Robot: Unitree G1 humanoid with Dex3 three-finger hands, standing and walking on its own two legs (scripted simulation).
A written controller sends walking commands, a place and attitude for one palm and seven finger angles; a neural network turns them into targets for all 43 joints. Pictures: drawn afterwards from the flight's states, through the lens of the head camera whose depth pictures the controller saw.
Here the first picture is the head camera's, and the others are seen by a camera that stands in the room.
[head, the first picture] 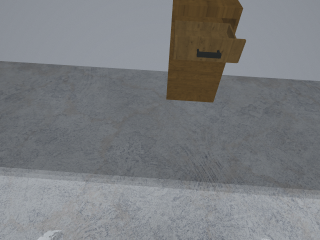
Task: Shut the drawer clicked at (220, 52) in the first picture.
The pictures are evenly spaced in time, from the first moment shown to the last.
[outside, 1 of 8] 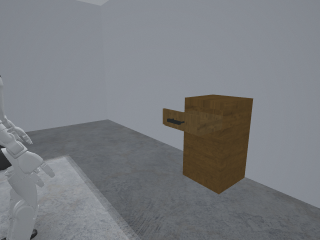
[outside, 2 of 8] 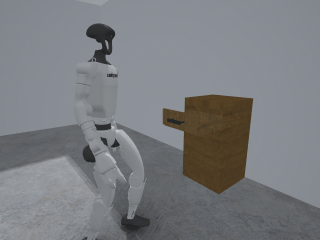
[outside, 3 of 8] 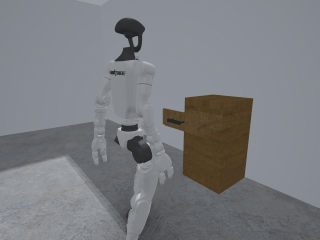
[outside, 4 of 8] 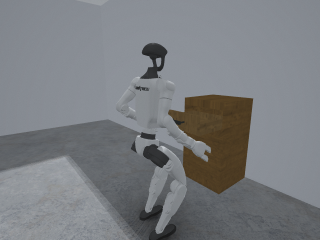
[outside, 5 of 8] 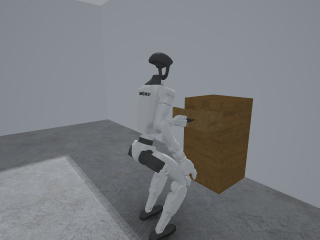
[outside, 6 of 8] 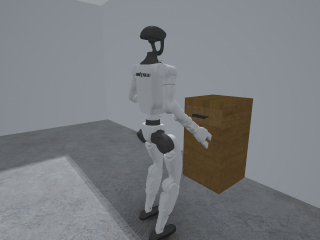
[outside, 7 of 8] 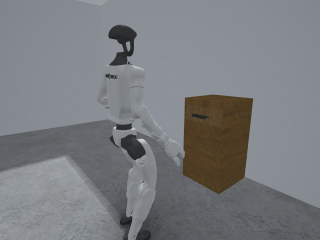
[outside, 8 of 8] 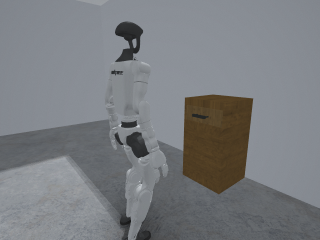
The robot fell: no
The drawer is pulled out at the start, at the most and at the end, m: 0.30 0.30 0.00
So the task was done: yes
